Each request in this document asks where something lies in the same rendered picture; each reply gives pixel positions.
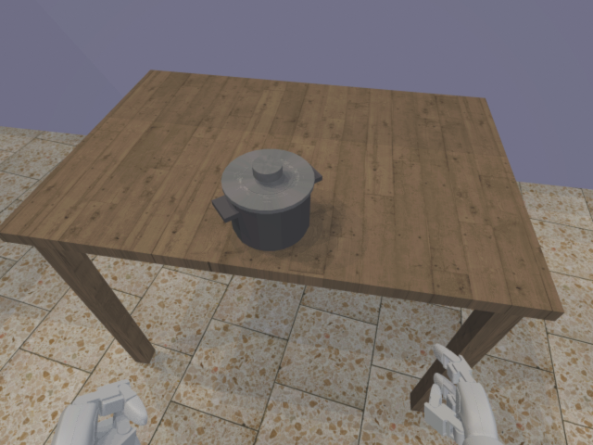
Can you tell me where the robot left hand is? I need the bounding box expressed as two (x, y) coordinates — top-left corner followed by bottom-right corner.
(51, 379), (147, 445)

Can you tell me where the knob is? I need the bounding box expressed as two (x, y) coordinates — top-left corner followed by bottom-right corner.
(252, 155), (283, 183)

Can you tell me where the lid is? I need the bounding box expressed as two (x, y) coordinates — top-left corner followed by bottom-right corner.
(221, 149), (315, 214)

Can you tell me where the robot right hand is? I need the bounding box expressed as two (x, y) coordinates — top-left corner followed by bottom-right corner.
(424, 344), (498, 445)

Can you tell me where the table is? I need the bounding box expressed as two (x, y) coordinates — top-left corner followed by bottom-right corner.
(0, 70), (564, 413)

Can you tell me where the pot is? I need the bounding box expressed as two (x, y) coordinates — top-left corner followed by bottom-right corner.
(211, 164), (322, 251)

